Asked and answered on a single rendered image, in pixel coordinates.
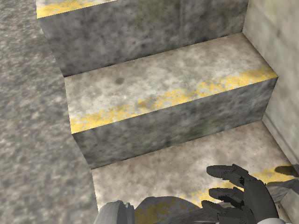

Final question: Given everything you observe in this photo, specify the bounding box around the robot right hand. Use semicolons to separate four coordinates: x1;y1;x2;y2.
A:
201;163;280;224

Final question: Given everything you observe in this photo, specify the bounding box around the left robot thigh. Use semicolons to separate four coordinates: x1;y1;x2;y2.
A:
93;202;135;224

